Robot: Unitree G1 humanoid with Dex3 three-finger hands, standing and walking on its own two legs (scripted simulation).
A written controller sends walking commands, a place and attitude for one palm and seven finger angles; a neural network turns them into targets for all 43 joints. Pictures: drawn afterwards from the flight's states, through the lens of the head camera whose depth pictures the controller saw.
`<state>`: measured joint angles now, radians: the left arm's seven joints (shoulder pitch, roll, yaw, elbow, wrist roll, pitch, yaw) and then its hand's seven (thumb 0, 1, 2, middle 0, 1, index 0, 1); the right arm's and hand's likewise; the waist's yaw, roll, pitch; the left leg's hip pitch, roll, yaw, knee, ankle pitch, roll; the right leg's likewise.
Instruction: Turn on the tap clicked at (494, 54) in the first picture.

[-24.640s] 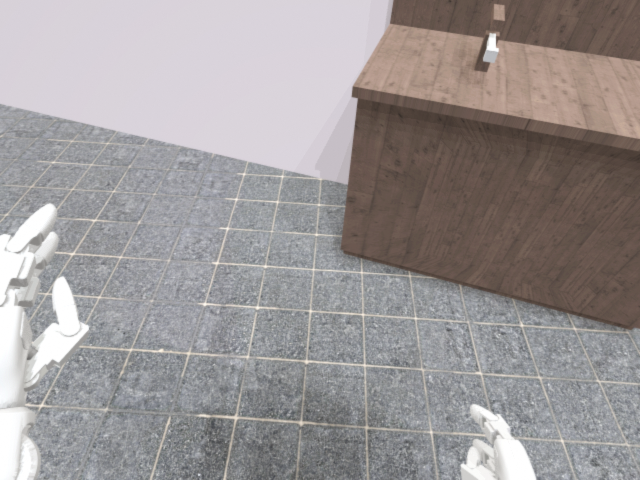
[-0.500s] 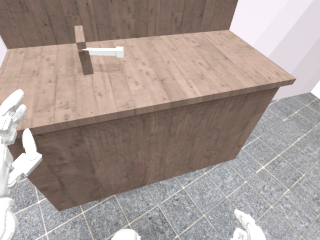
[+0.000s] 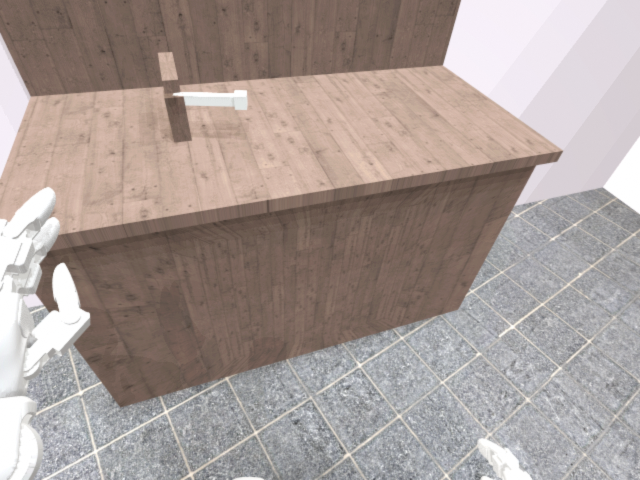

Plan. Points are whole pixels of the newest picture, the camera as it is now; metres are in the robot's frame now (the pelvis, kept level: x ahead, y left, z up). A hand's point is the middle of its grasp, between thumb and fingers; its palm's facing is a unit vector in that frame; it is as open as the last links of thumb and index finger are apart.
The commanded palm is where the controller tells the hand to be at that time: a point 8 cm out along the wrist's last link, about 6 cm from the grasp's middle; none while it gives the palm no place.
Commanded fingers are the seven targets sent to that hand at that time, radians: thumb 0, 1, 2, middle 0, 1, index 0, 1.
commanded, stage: stop stepping back and stand still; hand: left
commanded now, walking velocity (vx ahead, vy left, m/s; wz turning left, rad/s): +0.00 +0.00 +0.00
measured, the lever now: (240, 100) +0.77 +0.22 +0.12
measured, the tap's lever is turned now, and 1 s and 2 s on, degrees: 75 75 75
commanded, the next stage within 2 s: stand and check the lever's angle in 0.14 s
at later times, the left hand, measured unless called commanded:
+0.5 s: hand (71, 302) +0.22 +0.25 +0.18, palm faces +0.44 -0.83 -0.34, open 7.4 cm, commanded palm +0.17 +0.29 +0.19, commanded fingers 0.00 0.90 0.90 -0.20 -0.30 -0.20 -0.30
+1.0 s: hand (77, 285) +0.24 +0.26 +0.18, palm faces +0.40 -0.85 -0.33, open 7.4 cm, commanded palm +0.19 +0.30 +0.19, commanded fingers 0.00 0.90 0.90 -0.20 -0.30 -0.20 -0.30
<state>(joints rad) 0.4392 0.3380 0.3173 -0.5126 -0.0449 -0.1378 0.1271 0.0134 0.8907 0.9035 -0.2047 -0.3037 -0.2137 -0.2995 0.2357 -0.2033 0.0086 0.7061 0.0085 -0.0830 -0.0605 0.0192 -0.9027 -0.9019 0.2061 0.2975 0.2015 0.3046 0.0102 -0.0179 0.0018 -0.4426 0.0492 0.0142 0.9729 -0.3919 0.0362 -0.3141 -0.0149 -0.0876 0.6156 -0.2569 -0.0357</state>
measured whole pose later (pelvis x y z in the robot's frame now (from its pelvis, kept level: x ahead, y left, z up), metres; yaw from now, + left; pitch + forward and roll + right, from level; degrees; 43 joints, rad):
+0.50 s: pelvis +0.01 +0.01 +0.01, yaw +1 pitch -2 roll +0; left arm 0.45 0.34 0.32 -0.49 -0.05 -0.15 0.16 0.01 0.89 0.90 -0.20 -0.30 -0.21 -0.30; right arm 0.19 -0.20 0.02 0.64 0.00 -0.11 -0.08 0.02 -0.90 -0.90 0.21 0.30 0.20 0.30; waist 0.01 0.00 0.04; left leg -0.24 0.02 -0.01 0.53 -0.25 -0.01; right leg -0.24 0.00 -0.05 0.50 -0.23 -0.02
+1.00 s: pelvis +0.03 +0.02 +0.02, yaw +1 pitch -1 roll -1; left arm 0.47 0.33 0.30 -0.48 -0.06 -0.14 0.16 0.01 0.89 0.90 -0.20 -0.30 -0.21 -0.30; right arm 0.17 -0.20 0.02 0.61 0.00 -0.08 -0.07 0.02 -0.90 -0.90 0.21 0.30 0.20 0.30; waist 0.01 0.00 0.02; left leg -0.21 0.01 0.00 0.48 -0.26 0.01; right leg -0.20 0.00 -0.04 0.43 -0.21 0.00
